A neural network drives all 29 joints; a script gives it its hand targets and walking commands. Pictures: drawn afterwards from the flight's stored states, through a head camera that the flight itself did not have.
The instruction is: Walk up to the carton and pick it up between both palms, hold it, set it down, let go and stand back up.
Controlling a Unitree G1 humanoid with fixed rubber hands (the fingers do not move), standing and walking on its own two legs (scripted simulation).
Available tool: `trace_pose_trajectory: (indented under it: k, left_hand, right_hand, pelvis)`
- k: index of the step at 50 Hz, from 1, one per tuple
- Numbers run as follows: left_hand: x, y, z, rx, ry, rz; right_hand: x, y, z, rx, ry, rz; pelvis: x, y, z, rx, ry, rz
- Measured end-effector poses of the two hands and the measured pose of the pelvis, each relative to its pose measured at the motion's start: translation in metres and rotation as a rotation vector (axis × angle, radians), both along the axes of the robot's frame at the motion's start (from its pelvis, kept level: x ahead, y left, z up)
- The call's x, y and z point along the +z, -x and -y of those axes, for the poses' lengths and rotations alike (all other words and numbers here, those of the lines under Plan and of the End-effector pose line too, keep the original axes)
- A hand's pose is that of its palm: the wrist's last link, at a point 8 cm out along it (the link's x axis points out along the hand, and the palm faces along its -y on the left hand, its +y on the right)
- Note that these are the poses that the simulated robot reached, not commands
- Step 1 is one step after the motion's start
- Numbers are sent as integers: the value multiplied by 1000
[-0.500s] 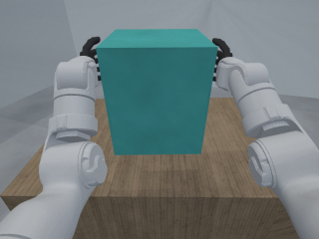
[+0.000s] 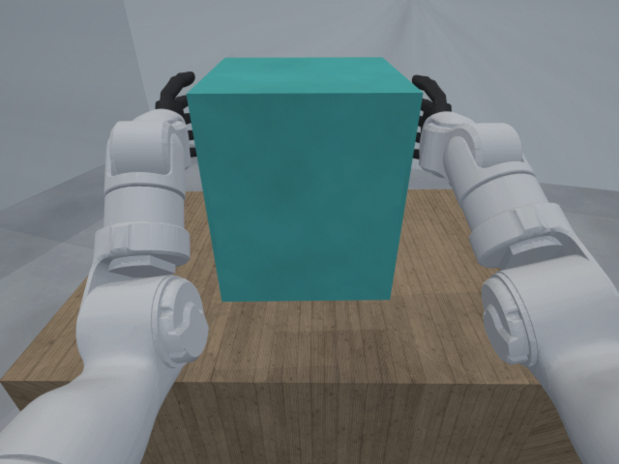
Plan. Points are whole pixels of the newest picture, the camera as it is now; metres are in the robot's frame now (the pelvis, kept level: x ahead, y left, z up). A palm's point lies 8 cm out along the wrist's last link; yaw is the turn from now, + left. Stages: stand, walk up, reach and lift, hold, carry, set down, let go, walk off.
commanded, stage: hold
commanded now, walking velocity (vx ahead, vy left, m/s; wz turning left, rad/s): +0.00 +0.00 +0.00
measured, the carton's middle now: (304, 175) +0.38 +0.00 +0.28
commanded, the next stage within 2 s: set down in 1.44 s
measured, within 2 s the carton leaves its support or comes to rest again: neither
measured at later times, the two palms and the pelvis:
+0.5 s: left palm (173, 132) +0.37 +0.15 +0.35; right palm (434, 134) +0.36 -0.15 +0.34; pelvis +0.00 +0.00 +0.00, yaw +0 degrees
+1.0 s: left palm (173, 132) +0.37 +0.15 +0.35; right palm (434, 135) +0.36 -0.15 +0.34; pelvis +0.00 +0.00 +0.00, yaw +0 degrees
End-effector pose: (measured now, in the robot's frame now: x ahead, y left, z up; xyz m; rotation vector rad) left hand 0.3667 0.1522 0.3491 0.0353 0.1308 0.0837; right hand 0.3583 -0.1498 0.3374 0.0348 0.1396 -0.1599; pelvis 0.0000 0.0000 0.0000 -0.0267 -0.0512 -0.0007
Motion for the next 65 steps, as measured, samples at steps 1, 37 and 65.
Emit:
trace_pose_trajectory:
  k: [1,37,65]
  left_hand:
    - [0,0,0,0,0,0]
    - [0,0,0,1,-2,1]
    - [0,-1,0,1,-3,1]
  right_hand:
    - [0,0,0,0,0,0]
    - [-1,0,0,1,-1,-4]
    - [-1,-1,0,1,-1,-8]
  pelvis:
    - [0,0,0,0,0,0]
    - [0,0,0,2,0,-2]
    - [0,0,0,4,1,-3]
